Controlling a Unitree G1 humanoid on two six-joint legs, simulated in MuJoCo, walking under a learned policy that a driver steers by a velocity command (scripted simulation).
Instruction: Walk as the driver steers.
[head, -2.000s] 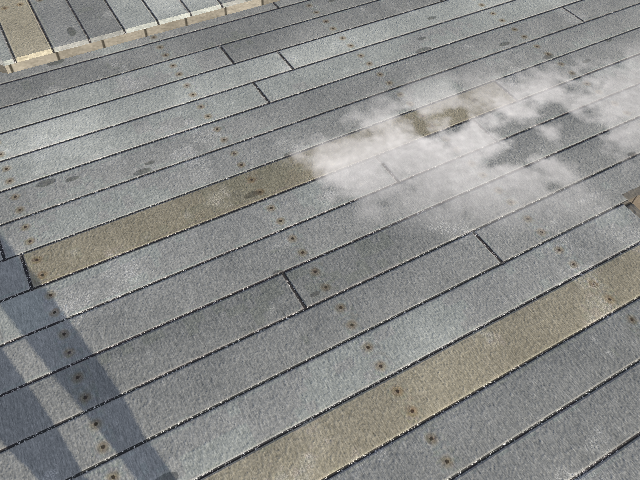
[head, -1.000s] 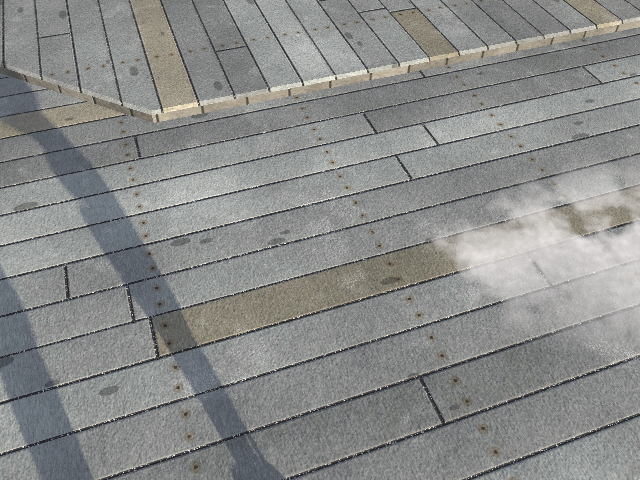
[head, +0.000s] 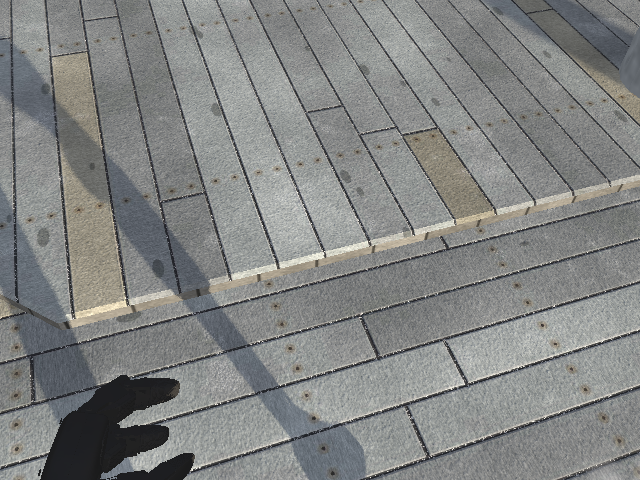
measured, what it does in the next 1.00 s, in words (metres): walks ahead, turning left: right foot, then left foot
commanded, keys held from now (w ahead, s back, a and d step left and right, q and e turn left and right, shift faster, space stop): w+shift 0.06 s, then w+e+shift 0.14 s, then e+shift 0.12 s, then q+shift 0.58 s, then shift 0.10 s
